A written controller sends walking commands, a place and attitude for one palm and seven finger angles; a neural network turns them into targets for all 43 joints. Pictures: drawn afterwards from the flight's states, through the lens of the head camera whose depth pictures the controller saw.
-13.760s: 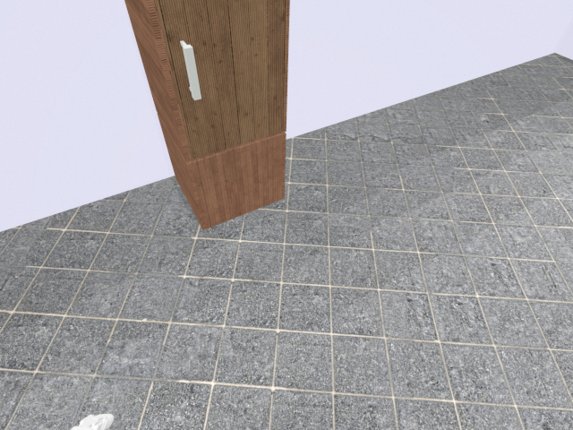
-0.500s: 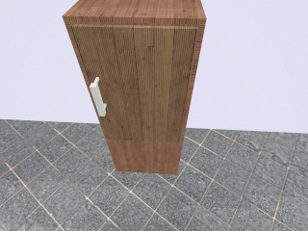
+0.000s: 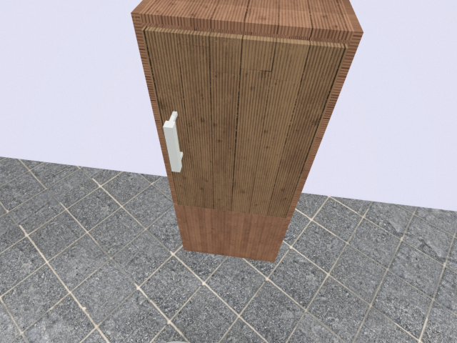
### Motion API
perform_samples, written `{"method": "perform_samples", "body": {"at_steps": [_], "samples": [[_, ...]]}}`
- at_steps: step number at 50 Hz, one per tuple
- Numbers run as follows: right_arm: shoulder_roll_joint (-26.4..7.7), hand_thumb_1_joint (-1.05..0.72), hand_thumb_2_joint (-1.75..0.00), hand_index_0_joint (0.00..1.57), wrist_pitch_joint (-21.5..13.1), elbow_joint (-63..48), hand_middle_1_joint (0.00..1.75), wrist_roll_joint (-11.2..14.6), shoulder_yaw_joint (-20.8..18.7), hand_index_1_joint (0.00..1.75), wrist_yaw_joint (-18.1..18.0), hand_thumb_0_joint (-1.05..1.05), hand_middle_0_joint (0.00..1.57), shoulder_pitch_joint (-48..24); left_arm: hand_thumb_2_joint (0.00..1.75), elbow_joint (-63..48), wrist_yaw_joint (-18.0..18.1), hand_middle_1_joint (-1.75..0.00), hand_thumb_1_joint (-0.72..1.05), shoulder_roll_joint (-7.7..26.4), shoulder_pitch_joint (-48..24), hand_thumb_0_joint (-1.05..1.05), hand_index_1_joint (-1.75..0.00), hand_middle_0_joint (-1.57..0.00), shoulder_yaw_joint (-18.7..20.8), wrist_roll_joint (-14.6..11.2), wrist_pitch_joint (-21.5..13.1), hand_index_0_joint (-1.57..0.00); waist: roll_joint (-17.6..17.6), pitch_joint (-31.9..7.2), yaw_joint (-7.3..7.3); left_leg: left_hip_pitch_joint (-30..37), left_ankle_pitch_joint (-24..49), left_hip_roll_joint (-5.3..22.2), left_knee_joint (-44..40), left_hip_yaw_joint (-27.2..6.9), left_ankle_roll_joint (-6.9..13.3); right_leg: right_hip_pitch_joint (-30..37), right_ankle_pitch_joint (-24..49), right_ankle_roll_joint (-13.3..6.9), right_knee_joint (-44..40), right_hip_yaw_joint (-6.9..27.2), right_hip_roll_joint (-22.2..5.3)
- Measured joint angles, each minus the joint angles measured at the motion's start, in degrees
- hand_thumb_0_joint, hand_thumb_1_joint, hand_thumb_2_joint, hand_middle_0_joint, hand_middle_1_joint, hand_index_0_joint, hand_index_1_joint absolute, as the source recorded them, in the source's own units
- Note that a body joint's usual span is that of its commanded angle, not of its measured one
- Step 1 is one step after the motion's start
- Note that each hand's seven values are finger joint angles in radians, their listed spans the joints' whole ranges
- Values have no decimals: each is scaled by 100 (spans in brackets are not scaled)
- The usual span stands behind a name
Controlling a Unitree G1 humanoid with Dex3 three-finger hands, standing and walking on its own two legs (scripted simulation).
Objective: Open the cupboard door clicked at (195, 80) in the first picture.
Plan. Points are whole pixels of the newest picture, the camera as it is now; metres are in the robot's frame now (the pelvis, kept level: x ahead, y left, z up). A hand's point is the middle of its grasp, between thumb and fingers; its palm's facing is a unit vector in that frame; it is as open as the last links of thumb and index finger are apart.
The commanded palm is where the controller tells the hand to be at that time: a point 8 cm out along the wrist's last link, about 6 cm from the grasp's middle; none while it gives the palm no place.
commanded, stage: come to a stop and stand still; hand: left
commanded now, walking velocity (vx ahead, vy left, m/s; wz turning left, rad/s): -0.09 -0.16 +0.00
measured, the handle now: (175, 142) +0.55 +0.20 -0.01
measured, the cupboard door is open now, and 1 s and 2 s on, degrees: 0 0 0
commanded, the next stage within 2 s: look again from close up in 0.86 s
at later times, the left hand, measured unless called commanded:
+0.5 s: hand out of the picture +0.05 +0.18 -0.17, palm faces -0.02 -0.97 -0.24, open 7.3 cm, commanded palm none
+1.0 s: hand out of the picture +0.03 +0.20 -0.17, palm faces -0.05 -0.98 -0.22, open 7.4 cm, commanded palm none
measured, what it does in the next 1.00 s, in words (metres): steps on the spot: left foot, then right foot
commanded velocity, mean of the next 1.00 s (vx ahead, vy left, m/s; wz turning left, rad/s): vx -0.02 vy -0.04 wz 0.00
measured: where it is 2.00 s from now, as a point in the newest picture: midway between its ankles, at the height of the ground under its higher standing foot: outside the picture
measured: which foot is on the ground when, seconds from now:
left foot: up 0.00-0.02, down 0.04-0.32, up 0.34-0.52, down 0.54-1.00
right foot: down 0.00-0.04, up 0.06-0.26, down 0.28-1.00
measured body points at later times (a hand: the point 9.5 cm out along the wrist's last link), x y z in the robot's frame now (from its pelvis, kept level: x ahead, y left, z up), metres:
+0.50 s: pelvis +0.01 +0.01 -0.01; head +0.02 +0.00 +0.44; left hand +0.05 +0.23 -0.15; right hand +0.04 -0.23 -0.16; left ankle -0.01 +0.13 -0.72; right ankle +0.00 -0.08 -0.74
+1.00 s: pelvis +0.01 +0.02 +0.00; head +0.03 +0.02 +0.45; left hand +0.04 +0.25 -0.15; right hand +0.00 -0.20 -0.16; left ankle -0.01 +0.12 -0.74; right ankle +0.00 -0.08 -0.74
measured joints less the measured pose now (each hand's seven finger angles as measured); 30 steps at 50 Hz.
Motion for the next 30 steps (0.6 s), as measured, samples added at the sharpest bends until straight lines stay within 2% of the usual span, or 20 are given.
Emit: {"method": "perform_samples", "body": {"at_steps": [2,5,8,12,15,18,23,25,27,28,30], "samples": [[-41,-91,-90,20,-143,-102,29,-17,11,30,-25,1,20,-30,90,20,-1,-30,90,3,95,0,-30,-20,-30,-30,44,-20,110,-23,-54,227,551,90,-495,-41,31,-170,-313,108,511,22,19],[137,-91,-90,20,-166,-87,29,-36,41,30,-81,0,20,-178,90,67,27,-30,90,164,-68,0,-30,-20,-28,-57,154,-20,-159,33,-68,203,215,-102,-249,153,31,-615,-912,109,1468,203,-147],[170,-93,-90,21,-166,-88,29,-47,32,30,-148,0,20,-335,90,-17,6,-30,90,236,-342,0,-30,-20,-15,-50,188,-20,-160,98,-103,266,294,-119,-412,233,56,-1018,-947,113,1858,126,-143],[92,-93,-90,21,-83,-106,29,-81,-14,30,-154,0,20,-470,90,-290,-44,-30,91,247,-665,0,-30,-19,10,-34,184,-19,41,136,-196,201,416,-18,-506,210,34,-1276,-562,142,1555,-17,-87],[32,-93,-90,21,-3,-102,29,-74,-61,30,-134,0,20,-437,90,-463,-64,-30,91,236,-773,0,-30,-19,21,0,121,-19,168,94,-233,52,335,83,-282,174,-57,-1170,288,78,910,-82,-26],[-29,-93,-90,21,114,-39,29,-49,-104,30,-107,0,20,-280,90,-493,-69,-30,91,163,-791,0,-30,-19,-47,5,82,-19,301,-41,-319,-28,-235,132,1,21,-11,-1079,242,-103,813,-210,77],[-116,-92,-90,20,209,-35,29,-42,-101,30,-8,0,20,-34,90,-578,73,-30,91,-13,-713,0,-30,-19,-179,5,7,-20,350,-205,-315,19,-707,101,820,-71,11,-907,389,-169,395,-211,256],[-150,-92,-90,20,161,-154,29,-17,-103,30,-3,1,20,34,90,-605,103,-30,92,-20,-663,0,-30,-20,-205,2,-27,-20,392,-215,-360,245,-700,36,559,-57,33,-893,434,-167,351,-172,314],[-174,-92,-90,20,71,-233,29,5,-88,30,-23,1,20,107,90,-615,90,-30,92,0,-659,1,-30,-20,-243,-28,-35,-20,469,-224,-438,560,-388,-11,-81,-67,75,-909,389,-137,428,-210,363],[-134,-92,-90,20,29,-208,29,6,-78,30,-38,1,20,118,90,-581,87,-30,92,41,-708,1,-30,-20,-246,-48,-25,-20,411,-198,-464,629,-333,-59,-174,-64,125,-894,352,-115,484,-210,321],[-56,-92,-90,20,-9,-165,29,-7,-6,30,-46,1,20,185,90,-544,90,-30,92,100,-772,1,-30,-20,-232,-83,5,-20,298,-205,-434,739,-320,-127,-265,-26,179,-804,374,-53,427,-170,257]]}}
